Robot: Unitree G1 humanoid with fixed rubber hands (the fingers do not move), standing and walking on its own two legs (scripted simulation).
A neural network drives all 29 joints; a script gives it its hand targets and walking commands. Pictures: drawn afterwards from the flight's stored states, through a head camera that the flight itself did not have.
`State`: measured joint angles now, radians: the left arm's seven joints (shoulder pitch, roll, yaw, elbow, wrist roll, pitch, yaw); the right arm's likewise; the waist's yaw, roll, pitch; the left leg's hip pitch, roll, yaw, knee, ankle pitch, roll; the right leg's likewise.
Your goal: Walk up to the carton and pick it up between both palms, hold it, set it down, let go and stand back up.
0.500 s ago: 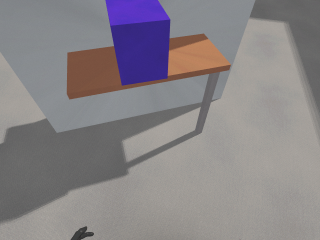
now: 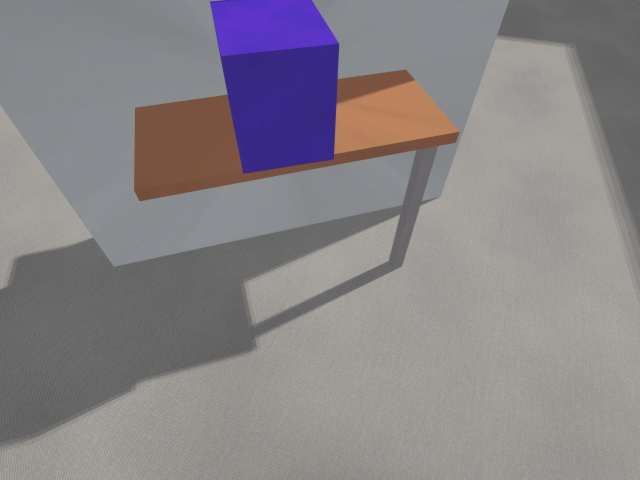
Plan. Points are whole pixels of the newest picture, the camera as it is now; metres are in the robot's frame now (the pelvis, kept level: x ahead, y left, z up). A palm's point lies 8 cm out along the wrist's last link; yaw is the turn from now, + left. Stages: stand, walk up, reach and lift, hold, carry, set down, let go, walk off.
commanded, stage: stand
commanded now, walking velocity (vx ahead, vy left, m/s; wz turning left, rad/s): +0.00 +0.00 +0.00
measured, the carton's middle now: (275, 84) +0.90 +0.14 +0.01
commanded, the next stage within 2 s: none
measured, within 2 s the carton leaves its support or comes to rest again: neither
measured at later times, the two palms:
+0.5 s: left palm out of the picture -0.01 +0.21 -0.14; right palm out of the picture -0.02 -0.21 -0.15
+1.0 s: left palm out of the picture -0.03 +0.20 -0.14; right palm out of the picture -0.04 -0.20 -0.15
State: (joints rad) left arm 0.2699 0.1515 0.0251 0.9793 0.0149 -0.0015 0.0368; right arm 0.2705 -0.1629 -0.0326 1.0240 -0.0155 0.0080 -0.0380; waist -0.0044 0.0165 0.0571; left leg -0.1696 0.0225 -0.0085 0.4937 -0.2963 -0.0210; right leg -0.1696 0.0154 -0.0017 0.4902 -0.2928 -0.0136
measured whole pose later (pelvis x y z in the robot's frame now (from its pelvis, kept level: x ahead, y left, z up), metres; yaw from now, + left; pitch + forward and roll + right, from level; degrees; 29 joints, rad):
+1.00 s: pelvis -0.01 +0.00 +0.00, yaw +0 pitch -2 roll +0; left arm 0.30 0.10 0.00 1.16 0.01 -0.01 0.05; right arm 0.31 -0.11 -0.01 1.17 -0.01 0.00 -0.05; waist 0.00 0.02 0.05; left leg -0.14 0.02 -0.01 0.44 -0.26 -0.02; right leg -0.14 0.02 0.00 0.44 -0.26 -0.01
